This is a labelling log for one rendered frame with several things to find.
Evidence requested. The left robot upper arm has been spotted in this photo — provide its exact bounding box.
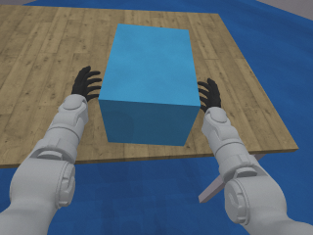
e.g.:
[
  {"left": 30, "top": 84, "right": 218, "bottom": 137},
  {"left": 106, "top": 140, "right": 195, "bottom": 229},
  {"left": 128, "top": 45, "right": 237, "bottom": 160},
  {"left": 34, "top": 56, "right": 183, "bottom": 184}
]
[{"left": 0, "top": 158, "right": 75, "bottom": 235}]

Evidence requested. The right robot hand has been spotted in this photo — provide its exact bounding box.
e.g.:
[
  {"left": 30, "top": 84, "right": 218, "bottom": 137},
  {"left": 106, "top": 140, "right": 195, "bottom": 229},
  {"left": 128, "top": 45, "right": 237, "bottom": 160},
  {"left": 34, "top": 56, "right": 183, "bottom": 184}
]
[{"left": 198, "top": 78, "right": 221, "bottom": 113}]

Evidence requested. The right robot forearm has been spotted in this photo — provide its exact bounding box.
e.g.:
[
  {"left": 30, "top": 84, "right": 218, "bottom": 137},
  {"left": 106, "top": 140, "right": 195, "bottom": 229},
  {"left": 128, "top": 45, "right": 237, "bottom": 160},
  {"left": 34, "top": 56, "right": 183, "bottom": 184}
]
[{"left": 201, "top": 107, "right": 288, "bottom": 211}]

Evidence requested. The carton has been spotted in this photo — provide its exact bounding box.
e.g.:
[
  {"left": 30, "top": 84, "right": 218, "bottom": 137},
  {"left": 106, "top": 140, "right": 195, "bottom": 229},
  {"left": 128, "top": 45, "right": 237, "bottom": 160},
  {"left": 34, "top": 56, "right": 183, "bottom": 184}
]
[{"left": 98, "top": 23, "right": 201, "bottom": 147}]

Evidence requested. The right robot upper arm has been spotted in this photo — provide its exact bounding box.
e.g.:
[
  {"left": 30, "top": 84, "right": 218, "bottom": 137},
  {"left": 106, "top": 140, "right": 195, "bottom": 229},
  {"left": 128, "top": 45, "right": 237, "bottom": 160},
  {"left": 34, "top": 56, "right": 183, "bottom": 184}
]
[{"left": 224, "top": 175, "right": 313, "bottom": 235}]

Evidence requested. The left robot forearm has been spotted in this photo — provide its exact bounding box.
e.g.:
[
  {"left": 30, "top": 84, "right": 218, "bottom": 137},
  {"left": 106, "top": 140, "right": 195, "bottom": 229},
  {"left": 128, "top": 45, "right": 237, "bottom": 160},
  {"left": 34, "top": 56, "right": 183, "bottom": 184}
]
[{"left": 9, "top": 94, "right": 89, "bottom": 202}]

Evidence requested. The table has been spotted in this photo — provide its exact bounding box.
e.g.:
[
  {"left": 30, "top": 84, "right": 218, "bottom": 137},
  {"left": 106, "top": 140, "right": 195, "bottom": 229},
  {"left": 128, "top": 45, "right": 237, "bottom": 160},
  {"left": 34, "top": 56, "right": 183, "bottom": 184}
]
[{"left": 0, "top": 4, "right": 299, "bottom": 204}]

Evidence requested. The left robot hand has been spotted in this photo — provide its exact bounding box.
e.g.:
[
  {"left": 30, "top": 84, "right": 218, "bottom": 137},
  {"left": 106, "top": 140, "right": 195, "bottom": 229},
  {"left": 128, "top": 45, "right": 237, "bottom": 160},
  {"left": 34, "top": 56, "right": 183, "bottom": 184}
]
[{"left": 71, "top": 66, "right": 102, "bottom": 102}]

